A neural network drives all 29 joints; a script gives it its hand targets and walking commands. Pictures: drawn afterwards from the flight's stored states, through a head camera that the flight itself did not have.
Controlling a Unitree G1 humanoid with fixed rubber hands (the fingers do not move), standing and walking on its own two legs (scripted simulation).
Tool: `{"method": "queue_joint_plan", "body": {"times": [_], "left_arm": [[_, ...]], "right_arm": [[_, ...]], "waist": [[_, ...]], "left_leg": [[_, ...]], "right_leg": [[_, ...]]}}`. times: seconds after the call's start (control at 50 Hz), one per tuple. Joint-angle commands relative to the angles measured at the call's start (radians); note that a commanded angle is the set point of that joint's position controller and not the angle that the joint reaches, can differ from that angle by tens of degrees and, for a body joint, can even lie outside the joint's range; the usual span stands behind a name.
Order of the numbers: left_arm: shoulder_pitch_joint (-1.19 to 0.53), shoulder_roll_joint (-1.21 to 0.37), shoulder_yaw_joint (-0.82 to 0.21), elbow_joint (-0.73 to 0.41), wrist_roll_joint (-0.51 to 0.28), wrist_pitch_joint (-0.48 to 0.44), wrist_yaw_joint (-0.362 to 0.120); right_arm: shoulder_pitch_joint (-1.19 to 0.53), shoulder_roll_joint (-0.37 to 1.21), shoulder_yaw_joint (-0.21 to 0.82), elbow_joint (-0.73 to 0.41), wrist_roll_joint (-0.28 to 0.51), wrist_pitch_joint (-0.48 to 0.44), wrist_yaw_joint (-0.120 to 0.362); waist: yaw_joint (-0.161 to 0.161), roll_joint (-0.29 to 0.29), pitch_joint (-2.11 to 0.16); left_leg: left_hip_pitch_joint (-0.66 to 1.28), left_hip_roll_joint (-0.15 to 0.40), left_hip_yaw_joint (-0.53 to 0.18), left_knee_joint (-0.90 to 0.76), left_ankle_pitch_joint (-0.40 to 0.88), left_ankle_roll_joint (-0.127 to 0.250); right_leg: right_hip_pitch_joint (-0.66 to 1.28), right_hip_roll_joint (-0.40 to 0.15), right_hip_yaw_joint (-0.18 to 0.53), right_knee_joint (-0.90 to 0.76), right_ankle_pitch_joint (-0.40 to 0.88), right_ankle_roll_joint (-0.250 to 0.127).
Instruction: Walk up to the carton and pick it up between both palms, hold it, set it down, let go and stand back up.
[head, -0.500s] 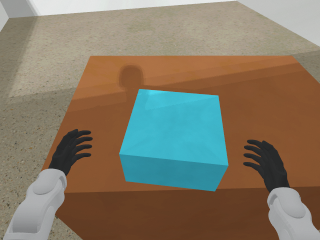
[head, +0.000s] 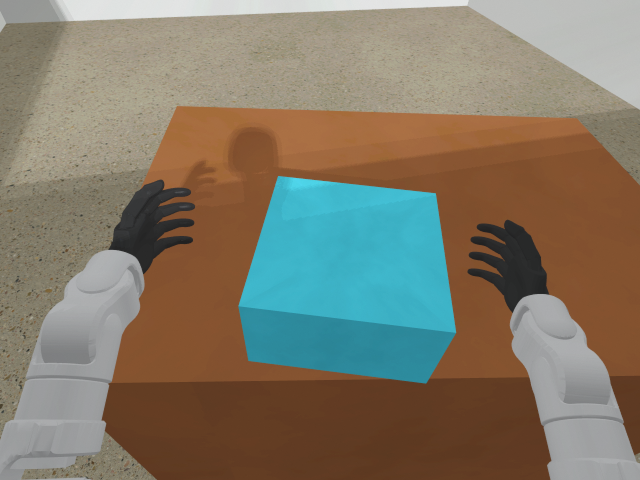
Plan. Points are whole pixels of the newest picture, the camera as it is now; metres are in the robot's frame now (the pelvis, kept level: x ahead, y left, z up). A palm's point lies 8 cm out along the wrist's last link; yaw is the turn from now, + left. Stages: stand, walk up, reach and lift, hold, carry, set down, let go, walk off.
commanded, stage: reach and lift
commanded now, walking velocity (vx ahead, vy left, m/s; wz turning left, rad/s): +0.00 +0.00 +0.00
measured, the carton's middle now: (347, 272) +0.42 -0.03 +0.00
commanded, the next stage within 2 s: none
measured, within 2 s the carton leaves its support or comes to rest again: neither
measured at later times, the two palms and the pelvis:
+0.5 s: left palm (151, 197) +0.40 +0.22 +0.16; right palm (506, 232) +0.40 -0.21 +0.14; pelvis +0.00 +0.00 +0.00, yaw +0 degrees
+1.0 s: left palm (151, 225) +0.41 +0.24 +0.10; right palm (497, 252) +0.40 -0.22 +0.09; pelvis +0.00 +0.00 +0.00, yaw +0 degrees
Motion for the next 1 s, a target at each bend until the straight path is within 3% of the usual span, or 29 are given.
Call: {"method": "queue_joint_plan", "body": {"times": [0.0, 0.08, 0.12, 0.18, 0.2, 0.24, 0.26, 0.28, 0.3, 0.34, 0.38, 0.4, 0.44, 0.5, 0.52, 0.54, 0.58, 0.6, 0.62, 0.64, 0.68, 0.7, 0.74, 0.78, 0.82, 0.88, 0.92, 0.96, 0.98], "left_arm": [[-0.485, 0.22, 0.144, 0.083, 0.006, 0.008, 0.012], [-0.539, 0.242, 0.133, 0.118, 0.004, -0.014, 0.017], [-0.543, 0.239, 0.139, 0.182, 0.014, -0.009, 0.02], [-0.617, 0.224, 0.099, 0.267, 0.004, -0.015, 0.018], [-0.612, 0.222, 0.097, 0.231, -0.003, -0.016, 0.022], [-0.648, 0.219, 0.094, 0.262, 0.014, -0.019, 0.019], [-0.655, 0.224, 0.102, 0.335, 0.023, -0.026, 0.017], [-0.66, 0.244, 0.111, 0.272, 0.021, -0.024, 0.025], [-0.686, 0.251, 0.11, 0.302, 0.018, -0.034, 0.02], [-0.706, 0.25, 0.106, 0.315, 0.017, -0.055, 0.021], [-0.812, 0.252, 0.069, 0.314, 0.018, -0.068, 0.025], [-0.794, 0.237, 0.064, 0.378, 0.03, -0.082, 0.026], [-0.826, 0.217, 0.016, 0.46, 0.007, -0.098, 0.018], [-0.906, 0.24, 0.002, 0.45, 0.004, -0.141, 0.03], [-0.863, 0.233, 0.006, 0.492, 0.009, -0.151, 0.032], [-0.872, 0.232, -0.002, 0.549, 0.021, -0.156, 0.024], [-0.872, 0.229, -0.002, 0.515, 0.015, -0.165, 0.028], [-0.81, 0.211, -0.003, 0.615, 0.026, -0.182, 0.016], [-0.786, 0.211, 0.003, 0.667, 0.032, -0.186, 0.011], [-0.802, 0.2, 0.007, 0.638, 0.041, -0.195, 0.007], [-0.757, 0.179, -0.001, 0.682, 0.04, -0.237, -0.012], [-0.773, 0.175, -0.012, 0.652, 0.033, -0.259, -0.013], [-0.76, 0.155, -0.034, 0.66, 0.019, -0.311, -0.023], [-0.742, 0.146, -0.047, 0.64, 0.02, -0.375, -0.022], [-0.73, 0.128, -0.052, 0.699, 0.028, -0.398, -0.027], [-0.712, 0.116, -0.062, 0.924, 0.031, -0.484, -0.047], [-0.794, 0.087, -0.116, 0.826, -0.006, -0.556, -0.031], [-0.78, 0.058, -0.154, 0.853, -0.022, -0.615, -0.016], [-0.774, 0.066, -0.153, 0.845, -0.03, -0.648, -0.004]], "right_arm": [[-0.465, -0.277, -0.102, -0.062, 0.083, -0.025, -0.003], [-0.532, -0.29, -0.101, -0.034, 0.08, -0.039, -0.002], [-0.523, -0.289, -0.078, 0.056, 0.079, -0.029, -0.003], [-0.62, -0.288, -0.089, 0.111, 0.074, -0.032, 0.011], [-0.633, -0.293, -0.067, 0.075, 0.098, -0.04, 0.008], [-0.643, -0.296, -0.079, 0.161, 0.07, -0.048, 0.0], [-0.67, -0.289, -0.065, 0.206, 0.079, -0.052, 0.004], [-0.695, -0.303, -0.071, 0.147, 0.08, -0.058, 0.006], [-0.702, -0.284, -0.058, 0.183, 0.072, -0.063, 0.0], [-0.737, -0.278, -0.05, 0.196, 0.077, -0.079, -0.004], [-0.798, -0.286, -0.073, 0.268, 0.072, -0.084, 0.0], [-0.789, -0.272, -0.055, 0.321, 0.068, -0.089, 0.005], [-0.846, -0.271, -0.069, 0.376, 0.041, -0.103, 0.002], [-0.91, -0.271, -0.072, 0.358, 0.039, -0.136, -0.003], [-0.893, -0.262, -0.069, 0.387, 0.043, -0.145, -0.001], [-0.885, -0.27, -0.07, 0.468, 0.024, -0.149, 0.0], [-0.901, -0.266, -0.036, 0.437, 0.062, -0.159, 0.003], [-0.847, -0.262, -0.046, 0.507, 0.03, -0.173, -0.002], [-0.84, -0.256, -0.029, 0.516, 0.041, -0.182, -0.007], [-0.849, -0.259, -0.02, 0.534, 0.033, -0.184, -0.004], [-0.808, -0.214, 0.0, 0.543, 0.033, -0.215, -0.007], [-0.838, -0.215, 0.015, 0.529, 0.043, -0.233, -0.008], [-0.81, -0.188, 0.013, 0.538, 0.021, -0.271, -0.014], [-0.776, -0.166, 0.03, 0.519, 0.026, -0.318, -0.009], [-0.765, -0.16, 0.043, 0.598, 0.025, -0.344, -0.004], [-0.771, -0.122, 0.074, 0.7, 0.022, -0.379, -0.003], [-0.824, -0.119, 0.068, 0.637, 0.038, -0.433, -0.005], [-0.769, -0.113, 0.06, 0.737, 0.035, -0.472, 0.002], [-0.763, -0.107, 0.086, 0.723, 0.062, -0.488, 0.01]], "waist": [[-0.044, 0.036, -0.311], [-0.043, 0.025, -0.377], [-0.032, 0.042, -0.375], [-0.052, 0.02, -0.371], [-0.025, 0.016, -0.414], [-0.059, 0.033, -0.412], [-0.041, 0.018, -0.395], [-0.027, 0.023, -0.451], [-0.039, 0.014, -0.456], [-0.023, 0.017, -0.474], [-0.06, 0.065, -0.47], [-0.043, 0.059, -0.447], [-0.067, 0.042, -0.452], [-0.064, 0.051, -0.573], [-0.045, 0.061, -0.565], [-0.068, 0.056, -0.545], [-0.033, 0.074, -0.594], [-0.052, 0.031, -0.553], [-0.042, 0.027, -0.542], [-0.032, 0.037, -0.55], [-0.043, 0.015, -0.529], [-0.023, 0.036, -0.549], [-0.049, 0.013, -0.559], [-0.041, 0.047, -0.638], [-0.042, 0.051, -0.601], [-0.034, -0.003, -0.482], [-0.042, 0.033, -0.569], [-0.069, 0.083, -0.633], [-0.038, 0.1, -0.677]], "left_leg": [[-0.03, -0.018, 0.027, -0.08, 0.198, -0.005], [-0.022, -0.014, 0.031, -0.065, 0.229, -0.002], [-0.03, -0.016, 0.035, -0.071, 0.247, -0.004], [-0.043, -0.007, 0.019, -0.069, 0.177, 0.006], [-0.022, -0.007, 0.026, -0.061, 0.251, 0.0], [0.004, -0.007, 0.021, -0.052, 0.282, -0.009], [0.003, -0.008, 0.02, -0.047, 0.276, -0.009], [0.012, -0.009, 0.025, -0.042, 0.3, -0.007], [-0.001, -0.01, 0.026, -0.031, 0.302, -0.004], [0.001, -0.016, 0.031, -0.023, 0.342, -0.011], [0.026, -0.008, 0.027, -0.021, 0.321, -0.023], [0.038, -0.001, 0.022, -0.021, 0.3, -0.02], [0.014, -0.003, 0.018, -0.019, 0.273, -0.016], [0.032, -0.004, 0.021, -0.002, 0.287, -0.02], [0.04, -0.003, 0.023, 0.005, 0.316, -0.022], [0.051, -0.002, 0.014, 0.021, 0.335, -0.026], [0.085, 0.0, 0.023, 0.029, 0.387, -0.036], [0.072, -0.003, 0.017, 0.026, 0.362, -0.028], [0.052, -0.007, 0.023, 0.031, 0.366, -0.028], [0.081, -0.007, 0.029, 0.025, 0.398, -0.032], [0.078, -0.008, 0.021, 0.039, 0.43, -0.031], [0.08, -0.007, 0.032, 0.037, 0.423, -0.034], [0.067, -0.011, 0.038, 0.043, 0.422, -0.03], [0.087, -0.012, 0.041, 0.058, 0.479, -0.044], [0.105, -0.008, 0.04, 0.068, 0.487, -0.042], [-0.005, -0.01, 0.038, 0.045, 0.327, -0.019], [-0.003, -0.002, 0.037, 0.069, 0.349, -0.037], [0.023, 0.006, 0.023, 0.099, 0.371, -0.058], [0.024, 0.008, 0.026, 0.12, 0.385, -0.061]], "right_leg": [[0.014, 0.061, -0.002, -0.134, 0.221, -0.018], [0.029, 0.063, -0.005, -0.124, 0.279, -0.012], [0.05, 0.057, -0.007, -0.119, 0.303, -0.012], [0.005, 0.059, -0.012, -0.129, 0.241, -0.018], [0.033, 0.06, -0.019, -0.121, 0.311, -0.017], [0.026, 0.065, -0.025, -0.121, 0.332, -0.018], [0.009, 0.071, -0.025, -0.127, 0.306, -0.012], [0.022, 0.072, -0.029, -0.113, 0.348, -0.017], [0.041, 0.067, -0.022, -0.117, 0.363, -0.015], [0.04, 0.062, -0.022, -0.103, 0.404, -0.01], [-0.003, 0.062, -0.042, -0.111, 0.343, -0.019], [-0.03, 0.066, -0.039, -0.12, 0.301, -0.022], [-0.031, 0.058, -0.043, -0.119, 0.298, -0.022], [-0.044, 0.063, -0.049, -0.108, 0.304, -0.025], [-0.04, 0.062, -0.047, -0.105, 0.323, -0.026], [-0.059, 0.067, -0.054, -0.108, 0.326, -0.027], [-0.051, 0.073, -0.053, -0.11, 0.341, -0.033], [-0.057, 0.074, -0.057, -0.118, 0.326, -0.024], [-0.04, 0.076, -0.056, -0.112, 0.356, -0.019], [-0.05, 0.076, -0.06, -0.112, 0.357, -0.025], [-0.035, 0.076, -0.058, -0.115, 0.386, -0.021], [-0.04, 0.075, -0.055, -0.114, 0.382, -0.023], [-0.027, 0.067, -0.064, -0.102, 0.418, -0.012], [-0.036, 0.07, -0.069, -0.092, 0.452, -0.012], [-0.074, 0.072, -0.071, -0.102, 0.438, -0.011], [-0.093, 0.056, -0.058, -0.109, 0.307, -0.01], [-0.124, 0.062, -0.07, -0.086, 0.288, -0.018], [-0.205, 0.073, -0.089, -0.086, 0.258, -0.029], [-0.235, 0.072, -0.079, -0.071, 0.248, -0.031]]}}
